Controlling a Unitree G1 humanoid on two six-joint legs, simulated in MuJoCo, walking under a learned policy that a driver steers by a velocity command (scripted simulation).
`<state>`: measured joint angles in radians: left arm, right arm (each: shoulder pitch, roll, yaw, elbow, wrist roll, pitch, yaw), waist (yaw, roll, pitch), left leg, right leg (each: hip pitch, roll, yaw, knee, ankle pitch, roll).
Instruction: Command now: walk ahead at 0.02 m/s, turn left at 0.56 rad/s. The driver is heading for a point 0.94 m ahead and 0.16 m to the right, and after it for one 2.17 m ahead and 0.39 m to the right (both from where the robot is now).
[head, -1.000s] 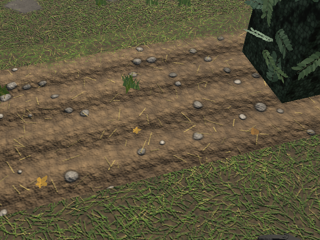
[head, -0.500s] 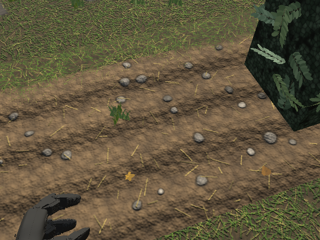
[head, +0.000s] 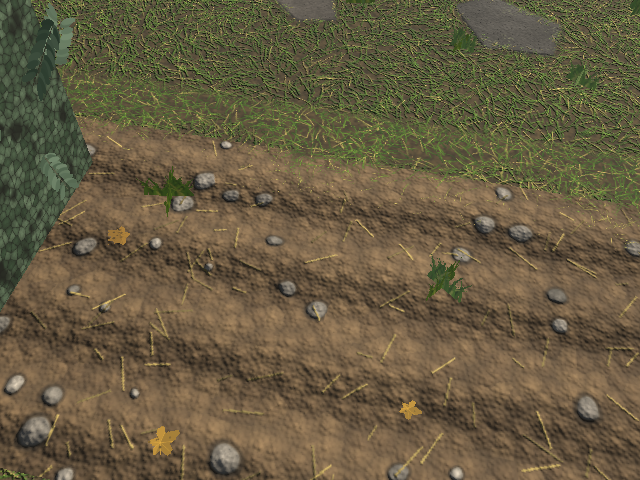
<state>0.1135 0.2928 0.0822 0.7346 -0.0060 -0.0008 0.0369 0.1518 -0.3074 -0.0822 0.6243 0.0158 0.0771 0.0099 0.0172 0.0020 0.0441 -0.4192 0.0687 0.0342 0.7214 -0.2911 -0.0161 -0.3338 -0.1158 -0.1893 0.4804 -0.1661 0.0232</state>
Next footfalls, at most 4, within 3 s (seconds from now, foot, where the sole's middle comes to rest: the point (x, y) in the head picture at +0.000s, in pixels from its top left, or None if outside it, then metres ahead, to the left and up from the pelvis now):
0.02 left None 0.05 0.13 -0.77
0.40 right None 0.05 -0.11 -0.77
1.30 right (348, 457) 0.49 -0.03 -0.77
1.74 left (375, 268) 0.96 -0.10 -0.77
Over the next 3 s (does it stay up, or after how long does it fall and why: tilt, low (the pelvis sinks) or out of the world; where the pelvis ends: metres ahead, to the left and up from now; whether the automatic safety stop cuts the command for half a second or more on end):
stays up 1.83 -0.38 -0.02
